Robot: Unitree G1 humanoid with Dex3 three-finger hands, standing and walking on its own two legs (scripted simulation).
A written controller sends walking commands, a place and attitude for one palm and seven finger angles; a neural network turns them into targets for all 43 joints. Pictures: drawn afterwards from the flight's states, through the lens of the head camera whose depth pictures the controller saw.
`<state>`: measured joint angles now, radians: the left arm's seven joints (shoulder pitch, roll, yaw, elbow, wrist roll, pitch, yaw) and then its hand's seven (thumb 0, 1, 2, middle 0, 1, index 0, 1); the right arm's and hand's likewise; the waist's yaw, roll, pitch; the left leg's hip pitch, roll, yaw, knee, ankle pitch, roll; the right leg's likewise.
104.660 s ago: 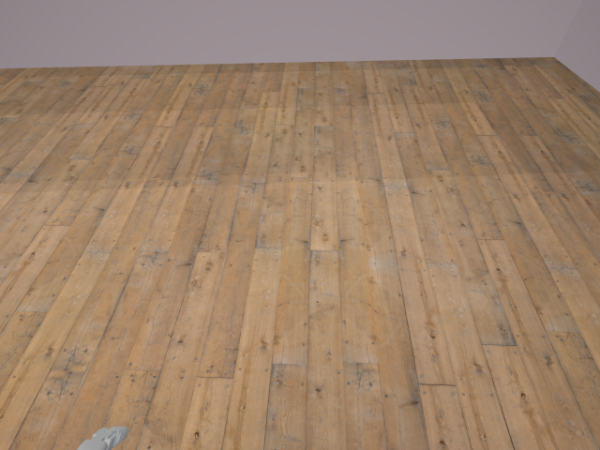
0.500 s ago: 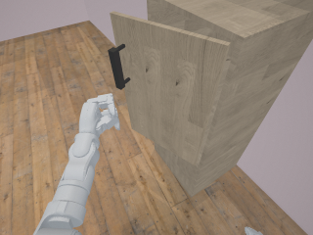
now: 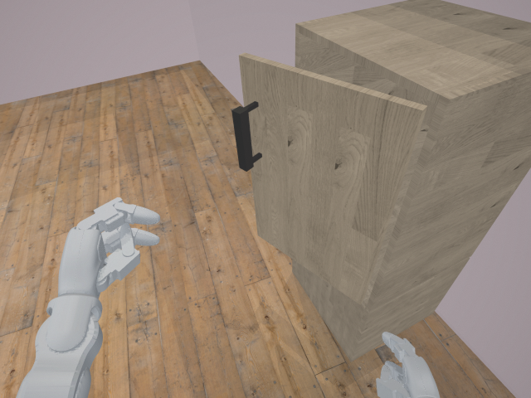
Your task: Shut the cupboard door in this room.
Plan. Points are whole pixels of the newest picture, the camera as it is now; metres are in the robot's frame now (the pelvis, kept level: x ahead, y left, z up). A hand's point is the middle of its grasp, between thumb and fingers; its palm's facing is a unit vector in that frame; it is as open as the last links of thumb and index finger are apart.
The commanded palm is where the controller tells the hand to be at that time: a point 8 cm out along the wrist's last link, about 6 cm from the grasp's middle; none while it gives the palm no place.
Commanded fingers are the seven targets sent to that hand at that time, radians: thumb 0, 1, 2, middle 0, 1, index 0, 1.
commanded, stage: draw the hand back to the body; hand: left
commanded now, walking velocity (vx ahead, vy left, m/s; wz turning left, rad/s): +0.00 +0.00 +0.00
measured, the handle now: (249, 136) +0.65 +0.11 +0.06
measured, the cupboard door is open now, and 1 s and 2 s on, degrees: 22 22 22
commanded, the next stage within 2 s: step back with the hand held close in 0.66 s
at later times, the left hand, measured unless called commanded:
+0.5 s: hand (54, 293) +0.19 +0.27 +0.15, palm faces +0.48 -0.79 -0.38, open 7.2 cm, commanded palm +0.14 +0.30 +0.17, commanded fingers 0.00 0.90 0.90 -0.20 -0.30 -0.20 -0.30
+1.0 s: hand (68, 284) +0.20 +0.26 +0.14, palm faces +0.38 -0.80 -0.47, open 7.4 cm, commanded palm +0.15 +0.31 +0.17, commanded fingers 0.00 0.90 0.90 -0.20 -0.30 -0.20 -0.30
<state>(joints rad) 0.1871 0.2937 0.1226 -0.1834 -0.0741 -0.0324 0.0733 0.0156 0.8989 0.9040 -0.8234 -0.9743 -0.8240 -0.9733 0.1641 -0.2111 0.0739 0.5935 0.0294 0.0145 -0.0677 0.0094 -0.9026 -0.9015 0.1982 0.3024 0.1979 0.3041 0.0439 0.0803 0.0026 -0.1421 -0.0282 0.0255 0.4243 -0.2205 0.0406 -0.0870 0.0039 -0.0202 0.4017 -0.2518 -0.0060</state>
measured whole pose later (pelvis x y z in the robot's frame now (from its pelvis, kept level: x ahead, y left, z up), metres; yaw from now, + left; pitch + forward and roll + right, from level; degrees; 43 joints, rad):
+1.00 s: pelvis +0.00 +0.01 +0.00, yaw -1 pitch +1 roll -1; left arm 0.51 0.37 0.35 -0.37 -0.07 -0.13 0.10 0.01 0.89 0.90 -0.21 -0.30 -0.21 -0.30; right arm 0.18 -0.26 0.00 0.61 0.02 0.00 -0.08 0.01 -0.90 -0.90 0.20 0.30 0.20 0.30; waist 0.02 0.08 -0.02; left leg -0.25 -0.02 0.03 0.49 -0.24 0.05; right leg -0.18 0.01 -0.01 0.42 -0.25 0.00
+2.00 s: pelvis -0.22 +0.02 -0.04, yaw +8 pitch +1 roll -5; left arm 0.48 0.51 0.51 -0.57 -0.09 -0.25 0.15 0.01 0.89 0.90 -0.21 -0.30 -0.21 -0.30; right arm 0.19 -0.17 -0.02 0.62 0.02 -0.10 -0.05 0.01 -0.90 -0.90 0.20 0.30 0.20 0.30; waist -0.02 0.03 -0.03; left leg -0.65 0.12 0.22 0.52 0.00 0.08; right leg -0.26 0.07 -0.08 0.86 -0.59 -0.02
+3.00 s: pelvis -0.39 +0.14 -0.02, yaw -5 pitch -2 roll +0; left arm 0.47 0.48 0.48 -0.54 -0.05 -0.20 0.17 0.01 0.89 0.90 -0.21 -0.30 -0.21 -0.30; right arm 0.20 -0.14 0.02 0.63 -0.01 -0.09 -0.08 0.01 -0.90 -0.90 0.20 0.30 0.20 0.30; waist -0.05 -0.07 0.04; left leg -0.38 0.09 0.13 0.67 -0.26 0.01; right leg -0.31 0.00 -0.02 0.87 -0.50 -0.02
